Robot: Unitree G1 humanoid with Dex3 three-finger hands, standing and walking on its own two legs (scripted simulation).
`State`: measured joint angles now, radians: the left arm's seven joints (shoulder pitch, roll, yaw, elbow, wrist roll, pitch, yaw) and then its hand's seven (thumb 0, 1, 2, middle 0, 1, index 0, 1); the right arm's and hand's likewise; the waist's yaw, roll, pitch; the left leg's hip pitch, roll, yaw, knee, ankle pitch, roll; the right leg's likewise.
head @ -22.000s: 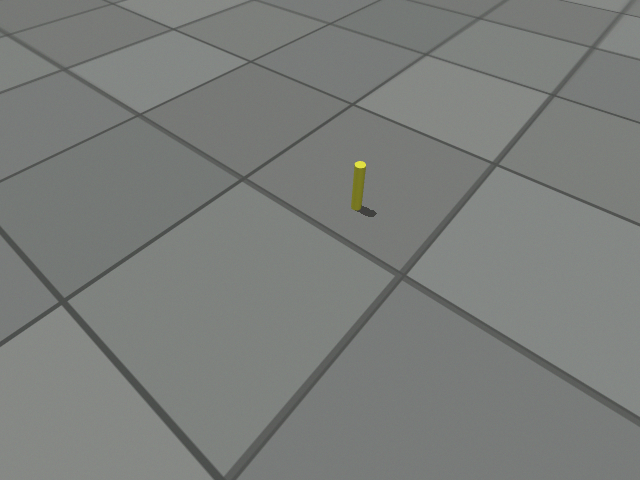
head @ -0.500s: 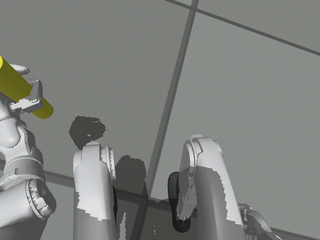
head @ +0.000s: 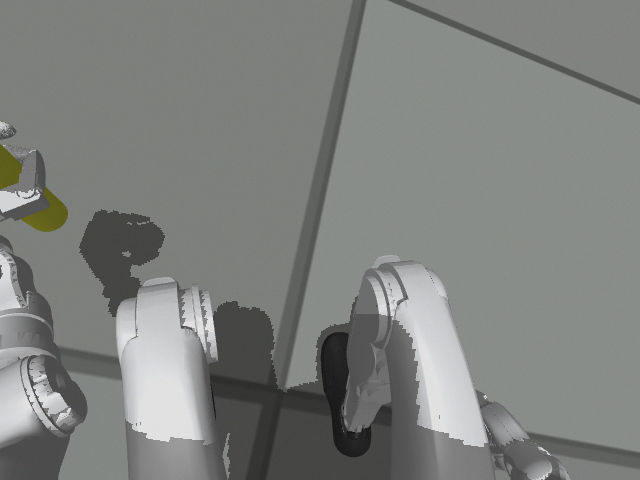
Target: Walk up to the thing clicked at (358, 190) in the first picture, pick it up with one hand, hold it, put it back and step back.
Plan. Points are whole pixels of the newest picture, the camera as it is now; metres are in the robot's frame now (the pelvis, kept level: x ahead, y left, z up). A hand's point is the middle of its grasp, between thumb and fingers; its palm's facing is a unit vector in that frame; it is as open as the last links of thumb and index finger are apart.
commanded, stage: lower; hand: left
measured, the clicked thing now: (2, 178) +0.44 +0.33 -0.09
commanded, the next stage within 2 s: loosen in 1.64 s
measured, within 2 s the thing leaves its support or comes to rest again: rests again in 1.40 s
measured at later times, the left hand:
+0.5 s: hand (30, 184) +0.45 +0.33 -0.13, palm faces +0.50 -0.87 -0.02, open 6.4 cm
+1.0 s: hand (38, 188) +0.45 +0.33 -0.16, palm faces +0.50 -0.87 -0.02, open 6.4 cm
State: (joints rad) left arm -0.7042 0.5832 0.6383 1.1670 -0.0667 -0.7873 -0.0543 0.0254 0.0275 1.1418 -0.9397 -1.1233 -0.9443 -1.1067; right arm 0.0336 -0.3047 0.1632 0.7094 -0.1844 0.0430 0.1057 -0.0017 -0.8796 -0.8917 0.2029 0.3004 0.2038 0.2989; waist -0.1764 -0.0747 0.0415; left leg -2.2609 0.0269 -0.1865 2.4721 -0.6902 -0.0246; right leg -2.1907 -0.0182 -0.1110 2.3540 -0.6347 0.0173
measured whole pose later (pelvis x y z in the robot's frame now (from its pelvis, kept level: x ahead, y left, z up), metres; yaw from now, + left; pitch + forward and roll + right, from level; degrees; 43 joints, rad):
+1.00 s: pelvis -0.01 +0.01 -0.03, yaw -5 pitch +18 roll -14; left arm -0.72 0.82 0.71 1.37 -0.06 -0.94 -0.01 0.02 0.02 1.15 -0.95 -1.11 -0.95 -1.10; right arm -0.09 -0.37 0.37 0.60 -0.29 0.05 0.13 0.00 -0.89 -0.89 0.20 0.30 0.21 0.30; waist -0.25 -0.20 0.23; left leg -2.26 0.02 -0.29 2.61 -0.70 -0.02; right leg -2.14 0.02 -0.19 2.41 -0.60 0.05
